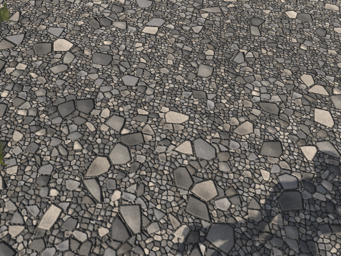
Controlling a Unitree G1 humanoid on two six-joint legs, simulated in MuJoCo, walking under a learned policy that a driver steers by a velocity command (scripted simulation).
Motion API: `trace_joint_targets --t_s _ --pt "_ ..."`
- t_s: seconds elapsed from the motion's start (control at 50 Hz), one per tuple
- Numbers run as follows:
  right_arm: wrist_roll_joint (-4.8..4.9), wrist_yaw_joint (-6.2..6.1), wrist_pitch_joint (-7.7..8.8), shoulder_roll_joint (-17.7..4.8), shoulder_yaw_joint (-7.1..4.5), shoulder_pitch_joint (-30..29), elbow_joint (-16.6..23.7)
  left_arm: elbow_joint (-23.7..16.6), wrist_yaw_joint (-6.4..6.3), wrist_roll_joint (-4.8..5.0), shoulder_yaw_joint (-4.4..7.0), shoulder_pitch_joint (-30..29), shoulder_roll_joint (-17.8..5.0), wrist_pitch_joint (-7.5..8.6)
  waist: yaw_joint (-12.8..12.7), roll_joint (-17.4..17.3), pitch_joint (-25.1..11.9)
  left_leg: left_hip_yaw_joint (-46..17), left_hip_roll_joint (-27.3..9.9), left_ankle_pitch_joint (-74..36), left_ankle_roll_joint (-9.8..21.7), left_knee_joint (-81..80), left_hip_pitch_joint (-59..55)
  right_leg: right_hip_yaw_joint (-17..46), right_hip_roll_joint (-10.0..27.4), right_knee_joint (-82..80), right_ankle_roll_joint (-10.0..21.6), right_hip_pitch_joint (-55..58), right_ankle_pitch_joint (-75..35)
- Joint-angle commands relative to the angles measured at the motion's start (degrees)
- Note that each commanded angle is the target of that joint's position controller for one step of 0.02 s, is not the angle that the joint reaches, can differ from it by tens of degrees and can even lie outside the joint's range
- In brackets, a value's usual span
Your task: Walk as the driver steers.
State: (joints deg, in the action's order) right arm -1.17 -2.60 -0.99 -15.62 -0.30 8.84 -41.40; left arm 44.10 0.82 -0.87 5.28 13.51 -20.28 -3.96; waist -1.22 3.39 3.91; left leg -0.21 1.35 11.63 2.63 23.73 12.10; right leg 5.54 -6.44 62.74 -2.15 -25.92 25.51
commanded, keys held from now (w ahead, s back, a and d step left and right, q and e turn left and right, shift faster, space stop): e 0.66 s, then no key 0.26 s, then w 0.08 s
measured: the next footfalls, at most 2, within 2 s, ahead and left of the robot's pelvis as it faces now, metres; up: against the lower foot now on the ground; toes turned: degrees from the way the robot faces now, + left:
right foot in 0.34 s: +0.00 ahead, -0.12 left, +0.00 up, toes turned -12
left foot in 0.90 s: +0.09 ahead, +0.05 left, +0.00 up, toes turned -31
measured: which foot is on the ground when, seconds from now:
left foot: down 0.00-0.32, up 0.34-0.88, down 0.90-1.00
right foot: up 0.00-0.32, down 0.34-0.90, up 0.92-1.00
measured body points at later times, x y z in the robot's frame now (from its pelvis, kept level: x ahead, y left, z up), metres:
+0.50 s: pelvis -0.02 -0.04 +0.00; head +0.01 -0.08 +0.44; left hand +0.19 +0.19 -0.09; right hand +0.00 -0.34 -0.14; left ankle +0.01 +0.10 -0.67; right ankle -0.04 -0.11 -0.74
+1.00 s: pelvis +0.01 -0.01 +0.00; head +0.04 +0.00 +0.45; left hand +0.22 +0.18 -0.14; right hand -0.01 -0.31 -0.10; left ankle +0.05 +0.07 -0.75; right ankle -0.06 -0.10 -0.71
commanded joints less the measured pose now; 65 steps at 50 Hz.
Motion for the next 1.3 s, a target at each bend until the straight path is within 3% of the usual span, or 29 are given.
trace_joint_targets --t_s 0.02,0.1,0.18,0.26,0.3,0.32,0.34,0.36,0.38,0.4,0.42,0.46,0.52,0.64,0.74,0.82,0.86,0.88,0.9,0.92,0.94,0.96,0.98,1.0,1.08,1.22,1.26,1.3 --pt "-0.21 -0.03 0.76 -7.71 -2.23 1.13 3.1 -2.62 0.92 0.42 0.88 1.68 -4.28 -0.38 0.89 -11.59 -4.92 -7.65 -13.41 -26.08 8.51 -5.21 -8.07 -1.79 1.8 3.34 -1.63 -4.44 -1.42" --pt "-0.3 0.19 1.04 -8.83 -3.14 4.72 1.77 -3.86 1.35 0.24 0.2 -1.71 -3.16 -0.86 2.64 -12.06 -5.0 -7.21 -16.05 -24.6 9.94 -4.98 -11.57 -2.98 3.6 -3.48 -1.53 -4.92 -0.41" --pt "-0.56 0.95 1.09 -9.78 -3.82 4.44 1.57 -5.3 1.83 0.51 -0.72 -4.18 -1.5 -0.93 2.87 -12.56 -5.06 -4.13 -17.13 -22.65 9.79 -4.36 -8.41 -5.82 5.31 -12.77 -0.07 1.35 0.74" --pt "-0.56 1.7 0.65 -11.25 -4.6 4.32 1.15 -6.4 1.82 1.03 -1.02 -4.2 -1.44 -0.54 2.62 -14.09 -6.01 -1.84 -17.99 -23.74 8.56 -1.14 -6.14 -8.82 4.87 -22.35 2.05 8.27 0.79" --pt "0.26 1.79 0.15 -11.66 -4.89 3.37 0.98 -5.91 1.57 0.6 -1.13 -1.57 -0.95 0.17 0.27 -12.19 -6.47 1.02 -17.04 -19.53 5.55 4.13 -3.04 -9.88 3.91 -34.39 3.59 15.08 -6.93" --pt "0.31 1.85 -0.04 -11.03 -4.89 5.23 0.32 -5.43 0.95 -0.16 -0.87 -0.2 -2.23 0.88 -0.51 -7.6 -6.76 3.52 -15.38 -12.12 2.06 9.69 1.46 -6.17 4.56 -42.11 4.36 20.5 -13.03" --pt "-0.52 2.17 -0.45 -7.35 -4.1 7.74 1.36 -5.96 0.22 -0.86 0.24 0.56 -7.98 1.73 0.51 8.05 -6.41 8.86 -9.37 10.89 -2.34 24.39 13.64 13.2 18.47 -48.22 7.09 26.85 -19.79" --pt "-0.52 1.11 -1.38 -5.6 -3.24 2.42 5.38 -6.38 0.25 -0.26 2.09 3.15 -14.78 1.88 -1.9 13.24 -4.42 4.69 -0.75 25.74 -4.14 32.63 22.58 26.11 29.37 -45.99 16.91 22.49 -39.34" --pt "-0.64 0.72 -1.96 -7.84 -3.63 1.01 4.92 -5.52 0.11 0.34 1.8 5.12 -11.74 1.82 -2.97 5.47 -4.8 -0.48 -2.86 24.2 -4.32 38.38 22.49 22.37 27.2 -44.94 19.41 22.79 -40.41" --pt "0.2 1.03 -2.03 -7.87 -3.86 1.58 4.04 -5.65 -0.2 0.58 0.73 1.82 -8.47 1.7 -0.74 3.45 -2.46 -1.8 -3.59 19.21 -4.18 39.38 22.37 17.35 23.21 -44.85 18.27 20.82 -37.98" --pt "0.54 1.33 -1.65 -8.22 -4.06 2.55 3.07 -6.17 -0.47 0.43 0.12 -2.11 -6.46 1.48 1.24 2.67 -1.37 -2.38 -4.15 14.57 -4.15 37.4 21.6 13.74 18.98 -45.14 15.58 19.72 -34.88" --pt "-0.57 1.85 -1.55 -9.05 -4.41 4.35 1.97 -6.6 -0.92 0.8 -0.32 -3.46 -5.12 1.65 1.8 4.37 -3.97 -1.57 -3.21 10.49 -4.65 38.37 19.94 11.19 15.52 -44.27 14.12 21.53 -39.81" --pt "-0.22 2.2 -1.98 -7.9 -4.24 3.85 2.26 -5.87 -0.67 0.94 0.09 -0.76 -6.11 2.11 1.23 1.87 -5.88 -1.83 -2.46 9.03 -5.29 37.65 20.31 12.32 15.19 -43.7 14.19 23.24 -40.34" --pt "-0.09 1.59 -2.34 -7.39 -4.02 -0.17 3.74 -5.04 -0.91 0.18 0.67 2.93 -7.09 2.1 -0.72 3.19 -4.75 -3.01 -1.42 10.23 -5.45 29.55 21.47 18.84 15.06 -43.69 15.17 23.28 -31.6" --pt "0.49 1.29 -1.81 -6.76 -3.49 -0.92 3.89 -4.79 -1.03 -0.49 0.42 2.81 -6.56 2.1 -0.91 3.05 -5.9 -2.66 -0.3 11.09 -4.14 23.77 15.03 20.61 14.84 -42.04 15.17 20.1 -33.96" --pt "1.13 0.95 -1.39 -6.42 -3.0 0.54 3.57 -4.04 -1.11 -0.68 -0.06 1.09 -5.99 1.78 0.0 3.68 -6.03 -2.06 0.86 11.93 -2.48 15.33 6.3 22.12 14.15 -40.52 13.67 16.84 -37.69" --pt "1.0 0.58 -0.81 -5.38 -2.6 4.05 2.25 -3.57 -1.44 -0.01 -0.58 -0.85 -5.12 1.6 2.59 2.72 -5.78 -1.87 0.84 4.85 -1.43 1.99 -1.89 22.07 12.13 -38.86 10.9 14.01 -34.12" --pt "0.45 0.15 -0.22 -5.55 -2.46 5.01 1.77 -3.34 -1.69 0.42 -1.13 -0.79 -3.83 1.76 3.09 0.75 -5.7 -4.1 -1.76 -1.18 -0.81 -5.76 -7.57 21.08 10.23 -37.54 8.1 10.61 -26.56" --pt "-0.6 -0.33 0.39 -8.45 -2.5 3.57 2.61 -3.23 -1.63 0.37 -2.17 2.41 -0.14 2.1 0.91 -9.58 -6.99 -16.08 -13.17 -1.44 1.19 -10.83 -11.53 14.81 5.39 -29.74 4.89 6.97 -11.64" --pt "-0.38 0.18 0.32 -12.56 -3.01 -0.1 3.66 -3.12 -2.09 0.58 -1.74 4.04 -1.57 1.98 -0.34 -14.85 -4.68 -25.81 -21.63 -11.95 7.82 -10.67 -6.08 5.53 -3.24 -25.22 3.66 3.32 4.02" --pt "-0.17 0.77 0.38 -10.76 -3.02 2.93 2.16 -2.08 -2.25 -0.68 -1.02 3.21 -4.7 1.65 1.42 -11.9 -5.82 -25.62 -21.77 -4.59 11.72 -10.53 -3.55 4.3 -0.5 -16.97 3.45 5.69 6.82" --pt "-0.14 1.34 0.56 -8.82 -2.49 3.34 1.32 -1.72 -1.78 -0.85 -0.97 2.2 -4.42 1.75 1.27 -10.99 -3.67 -23.94 -18.6 7.46 10.98 -12.44 -3.31 3.99 0.11 -14.03 3.58 3.27 4.06" --pt "-0.33 1.68 0.54 -8.26 -2.51 3.48 0.47 -1.03 -1.23 -1.2 -1.03 1.8 -3.94 1.97 1.26 -11.42 -1.25 -21.9 -15.51 16.98 9.18 -14.36 -3.49 3.32 0.7 -11.76 3.25 0.68 1.02" --pt "-0.22 1.61 0.69 -8.2 -2.56 4.16 -0.34 -0.61 -0.49 -1.62 -1.06 1.65 -3.72 2.14 1.32 -13.63 -0.04 -20.9 -13.84 19.53 8.07 -15.67 -5.15 2.27 1.16 -10.21 2.88 -1.94 -1.09" --pt "0.29 1.99 2.21 -7.98 -3.1 8.35 -3.12 0.27 1.04 -1.69 -1.78 -1.87 -2.01 3.43 2.86 -10.53 0.47 -18.05 -12.33 14.96 8.8 -16.4 -10.98 -2.73 3.82 -11.64 1.65 -6.8 -5.07" --pt "-0.07 2.69 3.76 -8.81 -4.18 13.58 -6.99 -0.9 1.43 -1.13 -3.1 -9.74 0.23 5.13 5.31 -11.08 0.35 -15.83 -13.29 11.36 10.73 -15.69 -8.43 -7.35 5.99 -25.59 2.41 -1.38 -4.68" --pt "-0.05 3.03 3.82 -8.99 -4.36 13.42 -7.4 -0.78 1.18 -0.79 -3.24 -9.2 0.24 5.49 4.37 -10.87 0.67 -15.19 -13.59 10.44 10.51 -14.86 -4.18 -8.41 5.58 -29.91 3.77 4.34 -6.12" --pt "0.66 3.26 3.67 -9.09 -4.44 11.93 -7.62 0.89 0.57 -0.87 -3.29 -4.26 0.79 6.11 0.76 -8.73 0.86 -13.58 -12.25 8.29 8.93 -10.81 4.01 -9.55 4.54 -37.98 5.17 16.83 -12.66"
